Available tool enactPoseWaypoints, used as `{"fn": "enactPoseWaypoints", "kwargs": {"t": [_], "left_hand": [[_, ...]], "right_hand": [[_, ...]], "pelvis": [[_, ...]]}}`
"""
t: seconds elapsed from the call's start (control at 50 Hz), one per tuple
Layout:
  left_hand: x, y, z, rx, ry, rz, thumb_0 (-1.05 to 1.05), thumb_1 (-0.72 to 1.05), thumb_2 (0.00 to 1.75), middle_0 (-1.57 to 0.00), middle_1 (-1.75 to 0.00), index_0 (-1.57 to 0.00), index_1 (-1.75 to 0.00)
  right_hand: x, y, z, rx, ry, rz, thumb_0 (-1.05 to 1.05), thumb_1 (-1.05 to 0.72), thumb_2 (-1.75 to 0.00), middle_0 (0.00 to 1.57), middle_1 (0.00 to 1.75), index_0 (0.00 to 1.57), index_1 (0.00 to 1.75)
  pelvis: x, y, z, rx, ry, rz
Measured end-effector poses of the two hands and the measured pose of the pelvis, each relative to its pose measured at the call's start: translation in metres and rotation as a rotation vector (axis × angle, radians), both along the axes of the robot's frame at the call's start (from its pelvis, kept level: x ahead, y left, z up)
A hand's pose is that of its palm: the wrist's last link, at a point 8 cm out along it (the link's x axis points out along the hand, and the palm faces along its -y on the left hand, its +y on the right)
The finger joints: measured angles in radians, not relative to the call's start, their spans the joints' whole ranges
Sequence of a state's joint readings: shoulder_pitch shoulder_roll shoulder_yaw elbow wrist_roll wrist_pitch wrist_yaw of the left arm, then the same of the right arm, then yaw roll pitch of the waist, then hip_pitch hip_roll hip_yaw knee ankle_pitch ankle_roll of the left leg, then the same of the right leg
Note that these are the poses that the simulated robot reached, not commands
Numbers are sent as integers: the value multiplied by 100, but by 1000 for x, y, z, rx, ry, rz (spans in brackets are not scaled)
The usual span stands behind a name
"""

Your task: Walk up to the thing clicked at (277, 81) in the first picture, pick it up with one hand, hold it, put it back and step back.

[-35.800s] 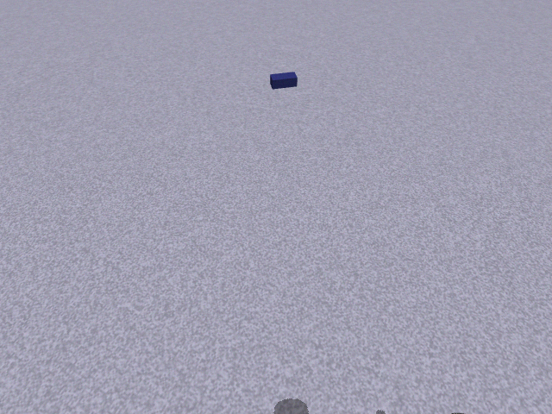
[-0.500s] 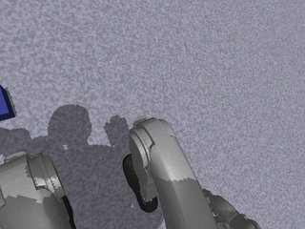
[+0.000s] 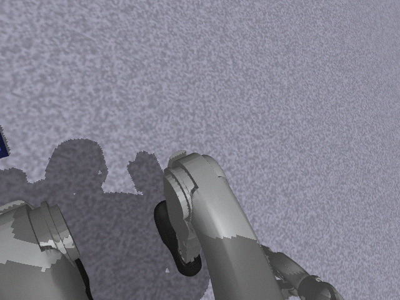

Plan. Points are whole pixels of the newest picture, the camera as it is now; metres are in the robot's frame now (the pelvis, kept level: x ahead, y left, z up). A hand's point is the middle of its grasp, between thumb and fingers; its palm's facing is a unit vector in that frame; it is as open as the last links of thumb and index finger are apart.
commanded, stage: open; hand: left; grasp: from above
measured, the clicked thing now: out of the picture +0.43 +0.32 -0.26
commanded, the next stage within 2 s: withdraw in 0.84 s
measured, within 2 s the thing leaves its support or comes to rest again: rests again in 1.26 s
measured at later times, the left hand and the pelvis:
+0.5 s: hand out of the picture +0.43 +0.31 -0.24, palm faces -0.43 -0.12 -0.89, open 13.2 cm; pelvis +0.00 +0.00 +0.00, yaw -1 degrees
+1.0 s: hand out of the picture +0.43 +0.31 -0.24, palm faces -0.43 -0.12 -0.89, open 13.8 cm; pelvis +0.00 +0.00 +0.00, yaw -1 degrees
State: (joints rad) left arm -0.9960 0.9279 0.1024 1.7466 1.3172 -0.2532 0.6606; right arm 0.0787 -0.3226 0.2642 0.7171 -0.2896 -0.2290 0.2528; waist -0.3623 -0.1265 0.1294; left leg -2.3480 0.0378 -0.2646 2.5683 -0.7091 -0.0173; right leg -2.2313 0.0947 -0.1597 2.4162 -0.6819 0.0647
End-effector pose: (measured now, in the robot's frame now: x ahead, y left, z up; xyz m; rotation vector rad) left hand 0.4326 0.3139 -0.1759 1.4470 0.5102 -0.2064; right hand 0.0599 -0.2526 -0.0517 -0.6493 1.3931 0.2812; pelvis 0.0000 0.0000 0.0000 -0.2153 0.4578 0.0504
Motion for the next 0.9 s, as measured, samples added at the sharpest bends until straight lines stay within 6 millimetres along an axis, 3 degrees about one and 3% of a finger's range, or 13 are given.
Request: {"fn": "enactPoseWaypoints", "kwargs": {"t": [0.22, 0.58, 0.9], "left_hand": [[-2, 0, -3, 7, 7, -10, -1, -11, 67, -51, -73, -54, -70], [4, 4, -5, 7, 1, 16, 0, -42, 95, -17, -92, -16, -92], [2, 4, -5, 1, 3, -5, 0, -48, 101, -9, -101, -9, -101]], "right_hand": [[-1, 4, 2, 7, -6, 14, 0, -91, -89, 20, 30, 20, 30], [-2, 4, 6, 8, 2, 14, 0, -90, -89, 20, 30, 20, 31], [-1, 5, 3, 14, 11, 23, 0, -90, -89, 20, 30, 20, 31]], "pelvis": [[-2, 1, 0, -5, -6, -4], [-1, 2, 1, -14, -7, -4], [-1, 0, 2, -10, -5, -5]]}}
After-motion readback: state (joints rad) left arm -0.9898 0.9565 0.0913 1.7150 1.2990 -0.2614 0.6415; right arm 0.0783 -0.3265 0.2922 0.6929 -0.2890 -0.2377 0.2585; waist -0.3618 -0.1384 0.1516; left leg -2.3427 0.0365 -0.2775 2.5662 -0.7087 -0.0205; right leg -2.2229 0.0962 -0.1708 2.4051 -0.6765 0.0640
